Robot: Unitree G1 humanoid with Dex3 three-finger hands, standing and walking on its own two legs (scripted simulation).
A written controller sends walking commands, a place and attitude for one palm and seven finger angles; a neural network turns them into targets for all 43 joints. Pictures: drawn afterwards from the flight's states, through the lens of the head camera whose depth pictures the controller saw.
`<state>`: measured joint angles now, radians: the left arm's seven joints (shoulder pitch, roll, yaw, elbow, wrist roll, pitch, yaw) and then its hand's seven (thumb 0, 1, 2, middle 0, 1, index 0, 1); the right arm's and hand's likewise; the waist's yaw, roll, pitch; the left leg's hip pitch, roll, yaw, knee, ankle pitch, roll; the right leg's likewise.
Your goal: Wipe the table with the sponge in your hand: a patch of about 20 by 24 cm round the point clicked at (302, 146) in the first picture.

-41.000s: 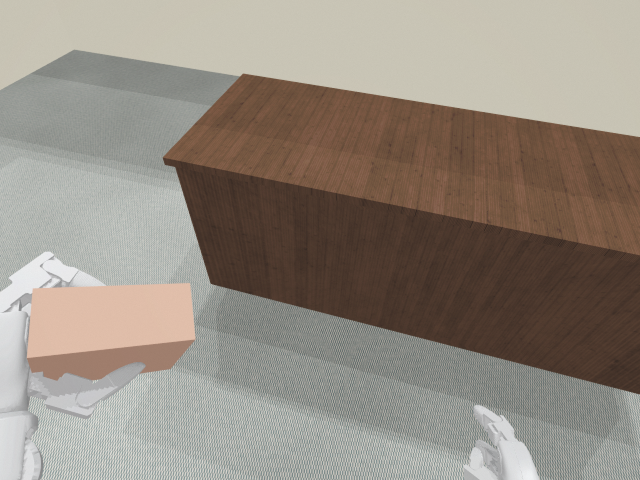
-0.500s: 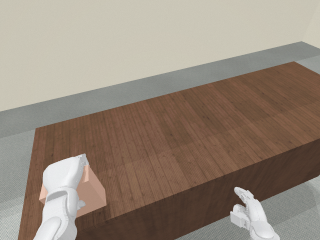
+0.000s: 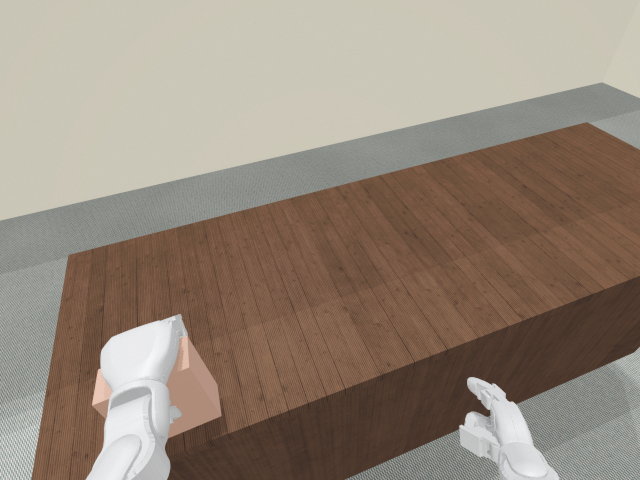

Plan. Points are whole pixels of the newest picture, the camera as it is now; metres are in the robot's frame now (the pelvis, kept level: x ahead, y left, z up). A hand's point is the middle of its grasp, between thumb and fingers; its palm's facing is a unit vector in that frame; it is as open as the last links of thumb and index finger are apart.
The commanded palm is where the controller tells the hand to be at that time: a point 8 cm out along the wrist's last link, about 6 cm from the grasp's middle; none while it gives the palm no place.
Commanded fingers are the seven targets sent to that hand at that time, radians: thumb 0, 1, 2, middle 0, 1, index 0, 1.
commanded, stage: move the sponge above the wiping area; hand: left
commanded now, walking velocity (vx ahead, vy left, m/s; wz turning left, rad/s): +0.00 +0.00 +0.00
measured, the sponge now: (168, 401) +0.21 +0.26 -0.05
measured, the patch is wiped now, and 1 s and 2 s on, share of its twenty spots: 0.00 0.00 0.00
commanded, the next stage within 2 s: lower the sponge onto the table in 0.40 s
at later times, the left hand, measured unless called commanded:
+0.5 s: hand (158, 374) +0.22 +0.26 +0.01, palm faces -0.05 -0.12 -0.99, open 10.0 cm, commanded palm +0.19 +0.26 +0.08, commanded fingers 0.00 0.10 1.30 -1.20 -1.60 -1.20 -1.60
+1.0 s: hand (160, 387) +0.21 +0.25 +0.01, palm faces -0.06 -0.13 -0.99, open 10.0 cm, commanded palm +0.18 +0.25 +0.07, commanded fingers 0.00 0.10 1.30 -1.20 -1.60 -1.20 -1.60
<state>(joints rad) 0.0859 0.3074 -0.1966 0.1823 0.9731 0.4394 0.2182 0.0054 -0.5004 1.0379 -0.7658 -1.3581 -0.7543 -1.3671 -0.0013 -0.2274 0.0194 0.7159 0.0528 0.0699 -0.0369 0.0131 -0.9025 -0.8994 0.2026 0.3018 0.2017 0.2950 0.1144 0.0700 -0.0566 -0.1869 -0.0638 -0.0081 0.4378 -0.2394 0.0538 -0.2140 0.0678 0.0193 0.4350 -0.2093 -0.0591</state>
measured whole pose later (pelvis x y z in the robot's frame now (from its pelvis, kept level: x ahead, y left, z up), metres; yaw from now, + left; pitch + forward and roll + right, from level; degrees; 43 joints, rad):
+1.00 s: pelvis +0.00 -0.01 +0.00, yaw +0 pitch -2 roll +0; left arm 0.13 0.31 -0.19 0.16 0.97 0.43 0.21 0.01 -0.50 1.04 -0.77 -1.36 -0.75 -1.37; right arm -0.01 -0.24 0.01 0.71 0.05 0.06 -0.04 0.01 -0.90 -0.90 0.20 0.30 0.20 0.29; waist 0.12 0.07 -0.06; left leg -0.17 -0.05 -0.01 0.43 -0.24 0.04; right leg -0.19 0.08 0.02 0.42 -0.20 -0.07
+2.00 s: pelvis -0.01 -0.01 -0.01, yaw +0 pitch +2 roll +0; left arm 0.06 0.27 -0.19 0.35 1.00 0.40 0.32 0.00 -0.50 1.04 -0.76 -1.37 -0.75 -1.37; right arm 0.03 -0.24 -0.01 0.71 0.06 0.07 -0.05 0.01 -0.90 -0.90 0.20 0.30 0.20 0.29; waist 0.10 0.06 -0.09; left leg -0.28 -0.06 -0.01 0.52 -0.26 0.04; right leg -0.31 0.08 0.01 0.51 -0.22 -0.07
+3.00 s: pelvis -0.03 -0.03 -0.03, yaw +0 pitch +13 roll -1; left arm -0.43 0.50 0.02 0.94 1.00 0.16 0.32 0.01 -0.55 1.08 -0.80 -1.33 -0.79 -1.34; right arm 0.21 -0.28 -0.03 0.72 0.09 0.06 -0.06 0.01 -0.90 -0.90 0.20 0.30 0.20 0.29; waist 0.00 0.06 -0.14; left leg -0.65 -0.02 -0.03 0.74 -0.32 0.02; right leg -0.65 0.11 -0.03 0.68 -0.25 -0.09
